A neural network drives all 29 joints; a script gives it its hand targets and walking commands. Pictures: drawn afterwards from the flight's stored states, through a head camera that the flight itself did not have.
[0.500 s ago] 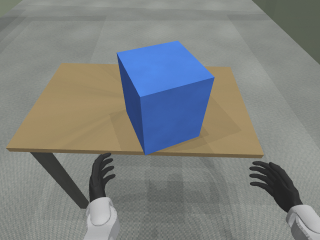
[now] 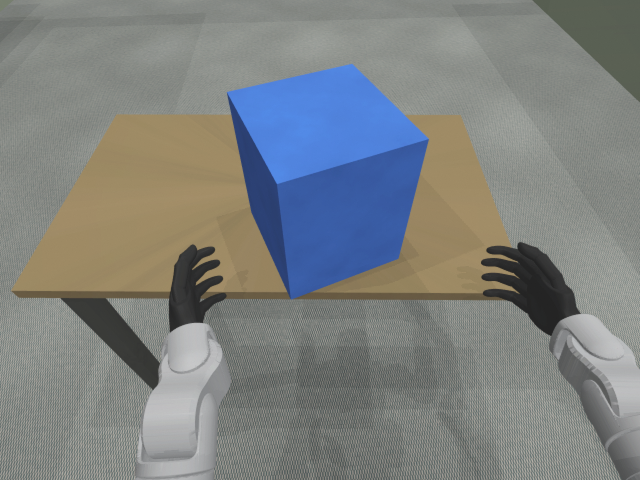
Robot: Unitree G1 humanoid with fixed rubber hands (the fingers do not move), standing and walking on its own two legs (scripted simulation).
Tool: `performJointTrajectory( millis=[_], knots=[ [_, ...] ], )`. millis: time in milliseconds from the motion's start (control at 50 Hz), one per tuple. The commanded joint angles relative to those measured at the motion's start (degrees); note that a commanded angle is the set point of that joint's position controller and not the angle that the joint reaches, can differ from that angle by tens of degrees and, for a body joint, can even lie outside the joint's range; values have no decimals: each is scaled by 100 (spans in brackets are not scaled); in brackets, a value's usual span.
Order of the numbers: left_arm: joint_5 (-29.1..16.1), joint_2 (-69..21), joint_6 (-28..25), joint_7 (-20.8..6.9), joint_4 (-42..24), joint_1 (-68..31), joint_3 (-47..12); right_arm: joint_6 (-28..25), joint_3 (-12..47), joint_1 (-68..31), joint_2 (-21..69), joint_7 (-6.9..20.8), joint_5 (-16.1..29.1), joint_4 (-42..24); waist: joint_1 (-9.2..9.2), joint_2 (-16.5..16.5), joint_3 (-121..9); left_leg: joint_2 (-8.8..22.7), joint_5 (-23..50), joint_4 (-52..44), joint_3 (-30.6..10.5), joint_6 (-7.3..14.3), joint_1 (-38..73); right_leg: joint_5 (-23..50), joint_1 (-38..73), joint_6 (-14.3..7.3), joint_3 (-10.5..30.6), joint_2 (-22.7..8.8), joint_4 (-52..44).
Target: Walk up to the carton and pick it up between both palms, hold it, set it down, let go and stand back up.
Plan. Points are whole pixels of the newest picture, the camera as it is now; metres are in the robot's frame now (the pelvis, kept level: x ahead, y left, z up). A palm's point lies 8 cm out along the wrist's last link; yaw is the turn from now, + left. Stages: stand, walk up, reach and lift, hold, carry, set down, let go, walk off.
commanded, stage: reach and lift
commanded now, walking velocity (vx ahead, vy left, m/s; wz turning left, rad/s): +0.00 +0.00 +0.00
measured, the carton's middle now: (321, 183) +0.52 +0.06 +0.05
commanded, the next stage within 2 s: none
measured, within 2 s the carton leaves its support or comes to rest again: neither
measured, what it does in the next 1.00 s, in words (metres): stands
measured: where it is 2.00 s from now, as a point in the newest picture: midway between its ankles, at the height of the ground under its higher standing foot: outside the picture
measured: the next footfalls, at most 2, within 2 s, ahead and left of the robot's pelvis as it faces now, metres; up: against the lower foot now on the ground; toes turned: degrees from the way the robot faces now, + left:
none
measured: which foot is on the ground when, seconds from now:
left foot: down 0.00-1.00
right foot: down 0.00-1.00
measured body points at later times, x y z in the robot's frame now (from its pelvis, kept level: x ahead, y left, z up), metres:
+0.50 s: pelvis +0.00 -0.01 +0.00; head +0.01 -0.01 +0.45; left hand +0.30 +0.21 +0.12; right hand +0.39 -0.19 +0.11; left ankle +0.00 +0.17 -0.75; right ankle +0.02 -0.07 -0.75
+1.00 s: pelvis +0.00 -0.01 +0.00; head +0.03 -0.01 +0.45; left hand +0.33 +0.23 +0.15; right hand +0.45 -0.15 +0.15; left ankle +0.00 +0.17 -0.75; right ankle +0.02 -0.08 -0.75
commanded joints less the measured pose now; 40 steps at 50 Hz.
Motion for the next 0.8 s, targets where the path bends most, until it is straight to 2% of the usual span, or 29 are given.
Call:
performJointTrajectory(
  millis=[0, 40, 80, 120, 140, 180, 220, 240, 320, 380, 480, 500, 540, 560, 620, 660, 680, 720, 780],
  knots=[
    [-29, 48, 85, -19, -1469, -1379, -27, -5, -694, -1812, -1440, -107, 50, -1159, 10, -373, -1810, -448, 1403, 50, -141, 279, 920, 1031, 375, -33, 452, -185, -512],
    [-14, 104, 247, -73, -1366, -1570, 9, 126, -695, -2052, -1438, -159, 14, -1214, -19, -409, -1826, -428, 1416, 39, -164, 258, 834, 1131, 448, 1, 467, -204, -481],
    [-26, 157, 334, -93, -1441, -1598, 133, 204, -664, -2155, -1423, -193, 12, -1227, 57, -470, -1866, -429, 1414, 17, -145, 285, 777, 1153, 526, 22, 470, -207, -480],
    [-47, 113, 426, -124, -1468, -1614, 129, 292, -637, -2175, -1384, -236, 55, -1172, 57, -385, -1938, -437, 1510, 5, -150, 279, 750, 1458, 623, 53, 453, -208, -433],
    [-45, 175, 459, -134, -1559, -1895, 168, 304, -612, -2403, -1357, -264, 91, -1369, 78, -331, -2052, -447, 1588, 25, -165, 248, 784, 1614, 671, 79, 461, -211, -392],
    [-48, 211, 535, -156, -1647, -1877, 202, 364, -692, -2445, -1414, -303, 58, -1345, 15, -310, -2103, -455, 1661, 42, -176, 232, 778, 1717, 703, 90, 425, -183, -364],
    [-32, 259, 656, -213, -1389, -2057, 276, 502, -676, -2591, -1422, -346, 22, -1182, 26, -437, -1995, -446, 1471, -19, -171, 249, 635, 1538, 722, 130, 474, -209, -407],
    [-79, 328, 673, -225, -1473, -2299, 338, 521, -643, -2841, -1378, -372, 47, -1320, 106, -464, -2057, -448, 1409, -33, -152, 260, 607, 1526, 741, 168, 499, -233, -393],
    [-73, 395, 852, -251, -1368, -2641, 434, 695, -603, -3191, -1318, -444, 81, -1256, 105, -319, -2142, -449, 1328, -36, -184, 247, 476, 1404, 744, 197, 550, -260, -352],
    [-143, 519, 956, -289, -1265, -2854, 515, 806, -495, -3481, -1233, -527, 107, -1300, 169, -462, -2300, -458, 1242, -25, -148, 289, 354, 1415, 903, 268, 611, -291, -341],
    [-214, 681, 1081, -297, -896, -3465, 659, 988, -472, -4016, -1194, -596, 119, -927, 244, -322, -2282, -446, 976, -34, -137, 265, 129, 908, 819, 327, 705, -365, -375],
    [-221, 727, 1105, -297, -921, -3576, 709, 1010, -389, -4151, -1165, -602, 124, -1011, 312, -377, -2382, -442, 1005, -35, -125, 256, 139, 960, 885, 327, 710, -350, -372],
    [-249, 808, 1131, -305, -753, -3804, 763, 1069, -412, -4372, -1204, -630, 130, -920, 291, -387, -2493, -449, 942, -23, -121, 259, -9, 994, 948, 365, 732, -370, -340],
    [-252, 875, 1127, -307, -716, -3954, 808, 1090, -366, -4513, -1144, -645, 155, -903, 357, -359, -2541, -448, 919, -15, -114, 246, -44, 979, 958, 380, 743, -378, -319],
    [-291, 981, 1150, -311, -580, -4171, 865, 1150, -298, -4760, -1142, -683, 210, -829, 411, -383, -2693, -461, 919, 13, -107, 239, -147, 1124, 1120, 417, 721, -378, -273],
    [-321, 999, 1192, -316, -550, -4204, 887, 1201, -273, -4810, -1201, -706, 272, -694, 395, -334, -2802, -450, 1081, 28, -106, 208, -208, 1470, 1257, 435, 700, -384, -221],
    [-358, 1034, 1214, -337, -464, -4402, 845, 1223, -267, -4981, -1217, -708, 278, -625, 350, -308, -2806, -458, 1098, 31, -130, 186, -206, 1505, 1222, 452, 636, -351, -196],
    [-381, 1133, 1218, -345, -414, -4686, 897, 1245, -312, -5192, -1268, -716, 287, -561, 376, -293, -2897, -456, 1005, 35, -119, 165, -212, 1316, 1222, 462, 637, -363, -229],
    [-431, 1178, 1219, -358, -377, -4693, 922, 1277, -227, -5345, -1267, -742, 333, -616, 394, -365, -3154, -459, 1190, 98, -139, 166, -290, 1754, 1452, 491, 661, -378, -146]
  ],
)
